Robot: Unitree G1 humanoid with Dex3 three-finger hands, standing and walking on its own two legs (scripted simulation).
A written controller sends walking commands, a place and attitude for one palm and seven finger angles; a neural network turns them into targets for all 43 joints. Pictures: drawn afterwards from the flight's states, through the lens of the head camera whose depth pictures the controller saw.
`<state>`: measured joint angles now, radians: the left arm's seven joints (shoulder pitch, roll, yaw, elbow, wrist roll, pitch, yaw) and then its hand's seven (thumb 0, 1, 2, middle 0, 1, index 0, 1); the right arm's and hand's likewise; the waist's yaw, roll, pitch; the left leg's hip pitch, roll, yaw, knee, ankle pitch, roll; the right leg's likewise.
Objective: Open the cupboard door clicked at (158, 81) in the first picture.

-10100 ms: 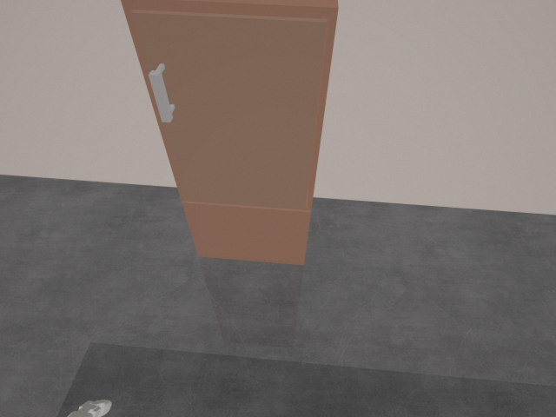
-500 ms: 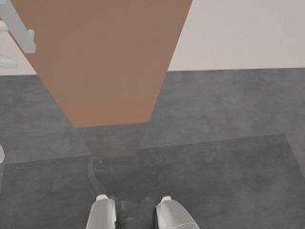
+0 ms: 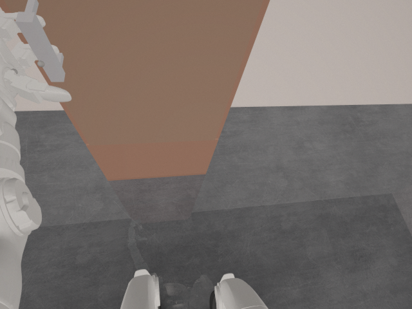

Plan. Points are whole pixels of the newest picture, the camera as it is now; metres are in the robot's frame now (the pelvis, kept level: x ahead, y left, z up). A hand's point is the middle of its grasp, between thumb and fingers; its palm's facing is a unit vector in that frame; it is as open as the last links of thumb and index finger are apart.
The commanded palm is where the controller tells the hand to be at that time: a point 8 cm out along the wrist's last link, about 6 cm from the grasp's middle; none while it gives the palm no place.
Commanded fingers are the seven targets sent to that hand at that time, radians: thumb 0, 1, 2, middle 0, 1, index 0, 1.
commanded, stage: slide the fingers in behind the handle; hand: left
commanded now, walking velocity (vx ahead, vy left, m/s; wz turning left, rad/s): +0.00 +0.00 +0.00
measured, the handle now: (45, 42) +0.57 +0.24 +0.11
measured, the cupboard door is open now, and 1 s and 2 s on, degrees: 0 0 1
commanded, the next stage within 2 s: close the thumb around the handle in 0.94 s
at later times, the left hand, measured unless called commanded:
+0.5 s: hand (57, 64) +0.52 +0.22 +0.11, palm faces +0.05 -1.00 +0.00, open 14.0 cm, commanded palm +0.51 +0.25 +0.10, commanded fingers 0.00 -0.50 0.30 -0.30 -1.20 -0.30 -1.20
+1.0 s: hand (59, 64) +0.52 +0.22 +0.11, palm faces +0.04 -1.00 +0.01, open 14.0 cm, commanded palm +0.50 +0.25 +0.10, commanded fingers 0.00 -0.50 0.30 -0.30 -1.20 -0.30 -1.20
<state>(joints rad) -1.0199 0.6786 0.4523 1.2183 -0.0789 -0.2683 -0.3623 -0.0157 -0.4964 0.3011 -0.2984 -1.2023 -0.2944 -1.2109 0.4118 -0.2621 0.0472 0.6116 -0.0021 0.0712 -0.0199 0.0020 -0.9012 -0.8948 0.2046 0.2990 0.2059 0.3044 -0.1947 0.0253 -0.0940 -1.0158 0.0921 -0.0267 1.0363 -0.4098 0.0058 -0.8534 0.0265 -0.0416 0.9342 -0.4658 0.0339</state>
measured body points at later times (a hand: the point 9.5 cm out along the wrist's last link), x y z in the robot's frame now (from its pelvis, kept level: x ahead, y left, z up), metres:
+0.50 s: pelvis +0.00 -0.01 +0.00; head +0.12 +0.01 +0.43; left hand +0.51 +0.27 +0.11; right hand -0.01 -0.28 -0.10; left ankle +0.04 +0.11 -0.67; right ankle -0.02 -0.15 -0.67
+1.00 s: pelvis +0.00 -0.01 +0.00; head +0.13 +0.02 +0.43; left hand +0.52 +0.27 +0.11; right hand -0.01 -0.27 -0.10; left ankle +0.04 +0.11 -0.67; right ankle -0.02 -0.15 -0.67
